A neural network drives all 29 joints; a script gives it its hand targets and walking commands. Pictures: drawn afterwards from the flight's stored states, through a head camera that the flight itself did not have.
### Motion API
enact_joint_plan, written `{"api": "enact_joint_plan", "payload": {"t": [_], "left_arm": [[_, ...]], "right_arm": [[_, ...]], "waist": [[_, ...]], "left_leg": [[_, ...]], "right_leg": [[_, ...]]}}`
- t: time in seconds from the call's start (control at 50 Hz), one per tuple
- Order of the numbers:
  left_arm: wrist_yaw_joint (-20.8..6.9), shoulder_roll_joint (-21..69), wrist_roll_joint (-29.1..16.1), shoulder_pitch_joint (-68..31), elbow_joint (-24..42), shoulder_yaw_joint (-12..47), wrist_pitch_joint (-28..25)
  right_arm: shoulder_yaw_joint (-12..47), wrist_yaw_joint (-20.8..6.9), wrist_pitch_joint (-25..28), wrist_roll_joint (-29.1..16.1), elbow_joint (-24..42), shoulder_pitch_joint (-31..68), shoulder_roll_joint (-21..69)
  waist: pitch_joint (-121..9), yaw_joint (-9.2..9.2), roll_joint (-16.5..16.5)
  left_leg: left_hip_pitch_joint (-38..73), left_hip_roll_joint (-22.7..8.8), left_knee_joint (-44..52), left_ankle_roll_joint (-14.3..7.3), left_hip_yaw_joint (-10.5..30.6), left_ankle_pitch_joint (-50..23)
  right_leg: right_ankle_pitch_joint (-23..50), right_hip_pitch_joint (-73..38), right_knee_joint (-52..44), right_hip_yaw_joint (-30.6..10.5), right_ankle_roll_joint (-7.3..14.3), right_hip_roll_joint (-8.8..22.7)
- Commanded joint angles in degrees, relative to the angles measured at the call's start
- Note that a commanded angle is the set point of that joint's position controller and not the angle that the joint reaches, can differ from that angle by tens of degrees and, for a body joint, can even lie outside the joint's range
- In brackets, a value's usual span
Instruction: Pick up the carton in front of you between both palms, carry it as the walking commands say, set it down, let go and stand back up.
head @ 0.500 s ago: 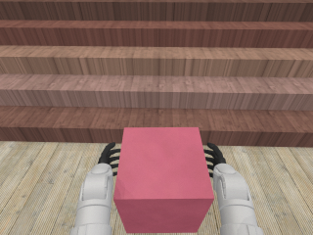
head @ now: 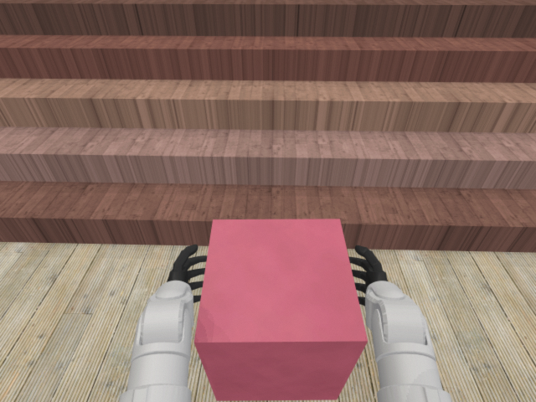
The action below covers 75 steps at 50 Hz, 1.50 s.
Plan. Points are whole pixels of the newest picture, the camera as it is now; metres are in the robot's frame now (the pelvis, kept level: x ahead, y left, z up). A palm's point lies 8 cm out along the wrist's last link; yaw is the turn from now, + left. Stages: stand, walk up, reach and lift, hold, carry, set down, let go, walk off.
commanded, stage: hold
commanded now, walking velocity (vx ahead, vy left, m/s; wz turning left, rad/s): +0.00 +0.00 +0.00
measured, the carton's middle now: (276, 312) +0.29 +0.00 -0.03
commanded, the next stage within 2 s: carry in 0.04 s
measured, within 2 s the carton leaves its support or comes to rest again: neither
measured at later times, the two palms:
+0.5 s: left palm (187, 226) +0.38 +0.15 +0.09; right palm (367, 232) +0.37 -0.15 +0.09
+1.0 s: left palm (185, 149) +0.64 +0.20 +0.08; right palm (317, 154) +0.61 -0.10 +0.09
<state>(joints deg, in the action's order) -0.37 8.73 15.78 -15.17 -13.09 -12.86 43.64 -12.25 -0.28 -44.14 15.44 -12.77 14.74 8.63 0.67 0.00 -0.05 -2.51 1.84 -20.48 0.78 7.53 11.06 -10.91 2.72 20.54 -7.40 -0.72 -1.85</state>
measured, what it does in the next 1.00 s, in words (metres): walks ahead: right foot, then left foot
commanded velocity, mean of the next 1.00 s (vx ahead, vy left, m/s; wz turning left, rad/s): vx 0.50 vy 0.00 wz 0.00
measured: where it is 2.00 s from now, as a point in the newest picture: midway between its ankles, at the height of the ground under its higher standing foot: (268, 266)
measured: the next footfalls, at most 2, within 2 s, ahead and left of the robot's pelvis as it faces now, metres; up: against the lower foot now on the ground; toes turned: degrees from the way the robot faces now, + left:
right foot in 0.44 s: +0.15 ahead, -0.09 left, +0.00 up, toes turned -8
left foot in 0.78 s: +0.43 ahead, +0.14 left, +0.00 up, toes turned +11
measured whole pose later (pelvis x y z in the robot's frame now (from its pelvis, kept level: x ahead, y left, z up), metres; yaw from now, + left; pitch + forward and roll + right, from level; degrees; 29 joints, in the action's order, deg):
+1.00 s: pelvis +0.40 +0.07 +0.00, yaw -2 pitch +5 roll -1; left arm 8.8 7.8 -0.1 4.5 29.6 -2.5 64.3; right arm -2.7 9.6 -64.7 -1.0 30.4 -5.9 7.9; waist -7.7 -2.4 -0.6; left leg -13.3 -1.4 -19.4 -4.4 -13.7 11.9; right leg -14.4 32.0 56.7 5.7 0.9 5.8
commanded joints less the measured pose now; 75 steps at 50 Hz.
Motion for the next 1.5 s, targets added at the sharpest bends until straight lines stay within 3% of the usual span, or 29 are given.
{"api": "enact_joint_plan", "payload": {"t": [0.0,0.02,0.08,0.16,0.22,0.24,0.3,0.36,0.42,0.44,0.46,0.48,0.54,0.68,0.74,0.76,0.78,0.8,0.82,0.88,0.94,1.08,1.2,1.26,1.28,1.3,1.32,1.38,1.48], "left_arm": [[-13.46,52.43,-15.00,-27.87,1.54,31.07,-1.69],[-13.40,52.66,-15.58,-28.99,1.82,31.80,-1.55],[-12.81,53.04,-17.29,-29.73,5.81,34.64,-1.17],[-10.93,52.70,-20.73,-27.32,14.04,40.38,1.06],[-9.11,51.87,-22.70,-26.75,21.77,44.32,4.83],[-8.43,51.43,-23.26,-26.15,24.02,45.08,6.21],[-6.66,49.08,-25.00,-24.39,29.27,46.86,10.66],[-4.47,48.42,-27.03,-19.50,33.58,48.11,14.08],[-1.27,48.09,-26.99,-11.02,37.90,46.54,17.28],[0.02,47.28,-26.17,-7.34,38.74,44.90,18.34],[1.53,45.38,-24.71,-4.74,39.34,43.06,19.04],[3.04,44.56,-23.37,-3.72,40.03,41.01,19.76],[6.03,44.29,-23.58,-3.79,47.26,40.21,21.22],[9.86,35.87,-27.29,-2.97,50.49,41.08,20.57],[10.65,33.33,-27.93,-2.00,50.62,40.98,20.61],[10.82,32.08,-28.06,-1.63,50.63,40.59,20.69],[10.87,31.00,-28.07,-2.12,51.18,40.28,21.04],[10.79,30.98,-28.62,-2.49,51.19,40.79,21.30],[10.46,32.13,-28.77,-2.07,50.67,41.32,21.24],[9.01,38.34,-27.01,-1.19,48.17,40.92,20.36],[8.65,39.83,-24.27,1.35,48.05,40.32,19.51],[9.97,33.82,-23.95,-0.37,51.80,41.00,20.28],[12.45,24.65,-26.50,-12.62,49.74,38.02,21.83],[13.41,22.08,-26.05,-16.66,44.67,34.08,21.79],[13.71,21.20,-26.06,-18.19,43.53,32.74,21.75],[13.90,20.59,-26.21,-21.66,41.84,32.08,21.47],[13.90,22.79,-27.28,-22.77,40.37,32.57,21.37],[13.26,28.98,-28.59,-31.75,39.80,34.24,19.99],[11.98,33.00,-28.94,-41.44,35.37,34.93,17.56]], "right_arm": [[31.02,-13.24,2.31,-15.06,2.66,29.17,52.07],[31.54,-13.21,2.17,-15.33,2.77,30.40,52.29],[34.44,-12.61,1.96,-17.45,6.93,31.26,52.46],[40.74,-11.19,-0.49,-21.09,15.09,30.27,52.79],[44.69,-9.85,-4.00,-23.66,21.98,29.96,52.37],[45.24,-9.29,-5.31,-24.09,23.85,29.47,51.73],[44.14,-6.57,-9.21,-23.15,26.64,21.59,48.59],[43.96,-3.14,-12.95,-23.16,34.20,16.54,47.03],[45.07,-0.44,-16.52,-25.00,40.37,11.26,46.47],[44.87,0.43,-17.65,-25.34,41.91,9.96,45.41],[44.74,1.18,-19.00,-26.01,44.93,10.26,44.21],[45.32,1.89,-20.09,-27.03,46.85,11.65,43.06],[43.80,3.95,-21.06,-28.14,47.77,8.52,42.87],[35.82,11.01,-19.60,-22.77,47.27,0.64,35.85],[34.43,12.09,-19.56,-22.65,46.46,-1.34,33.24],[34.08,12.29,-19.67,-22.71,46.07,-1.96,32.41],[33.76,12.53,-19.69,-22.76,45.72,-2.53,31.24],[34.47,12.44,-19.59,-23.48,46.03,-1.38,31.79],[35.41,11.75,-19.60,-24.34,47.69,-0.70,33.08],[39.76,9.58,-18.77,-26.38,50.30,4.06,38.28],[42.17,7.92,-18.58,-26.98,51.77,3.57,38.52],[41.79,7.55,-19.69,-28.11,53.49,2.96,30.94],[35.99,11.77,-20.78,-26.15,49.34,11.66,22.57],[34.91,13.04,-20.95,-26.63,46.21,19.80,21.45],[34.74,13.42,-20.99,-27.10,46.25,23.68,21.08],[34.13,13.46,-21.09,-26.98,45.17,25.09,22.59],[33.80,13.64,-20.86,-27.66,44.06,28.32,23.56],[31.73,13.65,-19.50,-27.27,39.41,34.26,28.80],[29.00,13.55,-17.24,-22.52,32.07,39.79,30.61]], "waist": [[-12.45,0.00,-0.08],[-11.97,0.19,0.22],[-10.85,0.16,0.96],[-17.49,0.60,6.46],[-16.60,0.20,7.00],[-15.40,0.04,3.18],[-11.20,-1.30,-16.51],[-15.57,-1.69,-8.60],[-21.57,-0.34,-6.15],[-23.77,0.66,-0.39],[-22.51,1.33,14.75],[-18.54,1.61,15.95],[-16.18,1.72,4.25],[-12.48,1.29,9.41],[-16.41,-0.13,5.71],[-19.21,-0.96,1.89],[-20.52,-1.78,-10.74],[-20.43,-1.53,-16.67],[-19.85,-1.24,-10.34],[-17.73,-0.60,-0.86],[-17.13,-0.57,-4.00],[-11.22,-0.98,-7.64],[-7.36,-2.93,-8.96],[-18.02,3.13,-4.91],[-23.47,4.82,3.36],[-26.33,3.87,18.87],[-25.46,3.63,16.39],[-23.98,2.94,3.22],[-24.39,1.99,4.47]], "left_leg": [[1.22,3.80,2.82,0.44,-3.73,-8.06],[-5.95,-6.14,-1.59,-0.79,-2.30,0.66],[-13.40,-4.34,-0.56,-1.31,-0.72,28.39],[-15.33,-1.93,-11.67,-0.17,-8.69,12.68],[-12.93,-1.70,-6.21,-0.66,-10.84,15.87],[-8.93,-3.90,-2.82,-1.41,-8.20,17.12],[5.50,-21.13,7.87,-10.79,18.85,11.71],[7.91,-19.03,3.11,-10.42,9.13,-7.83],[-8.10,-11.85,-5.97,-4.72,-6.84,-3.75],[-20.27,-9.28,-15.32,-2.60,-11.41,0.69],[-36.34,-4.59,-29.59,-0.19,-16.97,12.05],[-45.25,-4.02,-33.90,-1.18,-13.05,20.91],[-47.41,-8.17,-34.70,-1.65,-11.17,18.82],[-25.26,-3.86,-11.99,-1.08,-19.62,-1.58],[-3.12,0.08,-8.15,-2.54,-24.80,-2.51],[6.85,-4.22,-7.34,-2.95,-19.06,1.42],[10.05,-19.75,4.05,-7.34,8.51,18.01],[13.54,-27.90,10.86,-13.65,25.51,16.43],[11.47,-28.07,9.94,-13.91,22.60,11.85],[0.53,-23.09,10.85,-9.97,7.61,3.75],[-1.11,-19.77,12.94,-7.73,-1.84,1.88],[4.64,-15.62,12.04,-7.88,-11.54,-11.48],[4.32,-14.51,6.38,-8.22,-15.22,-22.76],[-1.98,-9.95,-19.29,-4.59,-20.98,-31.78],[-12.83,-7.28,-35.45,-3.21,-20.74,-17.08],[-31.04,1.46,-50.61,-1.29,-15.99,12.59],[-36.09,-0.68,-58.53,-3.06,-7.89,16.55],[-36.81,-6.70,-54.21,-5.60,-6.30,8.06],[-37.19,-6.81,-42.14,-4.17,-9.26,5.03]], "right_leg": [[7.78,-2.35,-2.64,3.70,-0.35,-3.86],[-1.41,4.89,1.61,1.70,0.54,6.04],[-30.19,11.37,-1.73,-0.92,1.99,5.50],[-23.43,7.64,-3.48,-4.96,5.08,10.59],[-28.35,11.69,-2.62,-3.93,5.82,11.65],[-26.05,16.44,1.33,0.41,4.35,9.26],[-19.34,39.08,21.15,13.54,0.17,2.59],[-15.57,33.56,13.65,14.79,0.98,2.25],[-1.32,3.40,-0.32,17.82,1.19,1.21],[-4.50,-11.14,-3.07,8.99,3.15,7.77],[-6.00,-18.44,-6.42,-13.38,9.01,22.60],[2.06,-19.37,-6.66,-20.72,14.88,27.58],[10.15,-16.11,-6.75,-9.49,12.78,24.41],[11.14,0.32,-7.54,9.91,6.71,16.76],[17.51,9.73,7.28,18.05,3.10,12.56],[12.24,15.87,17.66,19.56,1.42,10.52],[-0.70,25.67,35.06,20.15,-1.36,4.80],[-16.80,36.25,46.81,14.25,-0.65,1.77],[-16.59,38.44,52.39,9.05,1.13,6.38],[-6.95,35.70,46.59,7.36,2.71,11.47],[-2.91,32.69,36.52,11.13,1.85,9.34],[7.01,36.63,18.08,16.56,0.34,6.74],[9.01,30.08,10.90,19.25,4.36,4.58],[1.47,4.88,9.00,23.01,4.95,-0.62],[-9.22,-5.96,4.79,5.51,7.42,10.39],[-12.81,-16.54,-2.77,-22.37,15.91,24.04],[-8.25,-14.91,-5.20,-23.57,16.51,23.33],[5.78,-6.09,-2.51,-8.78,13.09,19.95],[14.31,-4.11,-3.76,0.52,13.21,18.21]]}}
